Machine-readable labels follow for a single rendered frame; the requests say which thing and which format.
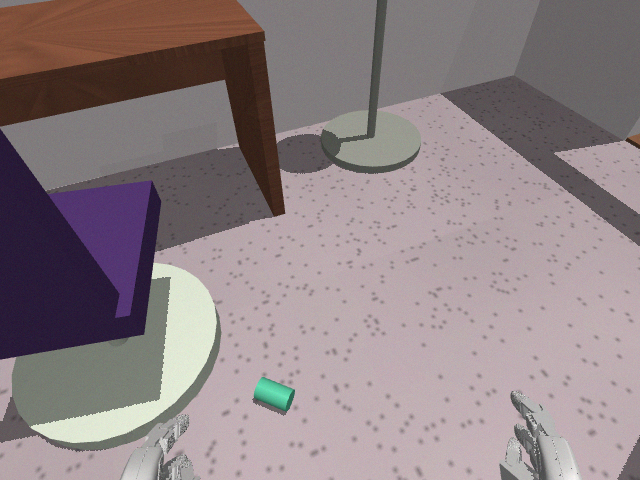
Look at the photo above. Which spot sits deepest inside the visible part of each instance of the office chair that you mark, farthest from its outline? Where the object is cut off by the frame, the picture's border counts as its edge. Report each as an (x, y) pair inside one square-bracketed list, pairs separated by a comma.
[(107, 343)]

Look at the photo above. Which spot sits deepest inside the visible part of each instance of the right robot hand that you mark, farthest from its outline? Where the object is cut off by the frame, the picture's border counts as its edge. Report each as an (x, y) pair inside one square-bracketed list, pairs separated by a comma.
[(551, 455)]

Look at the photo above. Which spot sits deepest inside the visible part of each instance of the can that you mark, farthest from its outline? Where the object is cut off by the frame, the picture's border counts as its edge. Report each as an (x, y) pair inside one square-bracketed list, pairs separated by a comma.
[(274, 394)]

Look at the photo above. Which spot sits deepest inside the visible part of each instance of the desk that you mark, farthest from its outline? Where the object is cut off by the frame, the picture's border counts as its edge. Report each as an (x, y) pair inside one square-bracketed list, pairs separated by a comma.
[(61, 56)]

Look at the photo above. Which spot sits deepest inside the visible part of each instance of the coat stand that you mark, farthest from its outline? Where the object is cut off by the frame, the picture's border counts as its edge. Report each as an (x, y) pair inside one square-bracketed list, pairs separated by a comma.
[(372, 141)]

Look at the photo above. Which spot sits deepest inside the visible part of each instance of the left robot hand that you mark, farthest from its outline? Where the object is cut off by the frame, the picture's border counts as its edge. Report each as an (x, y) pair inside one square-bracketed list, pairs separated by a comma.
[(146, 463)]

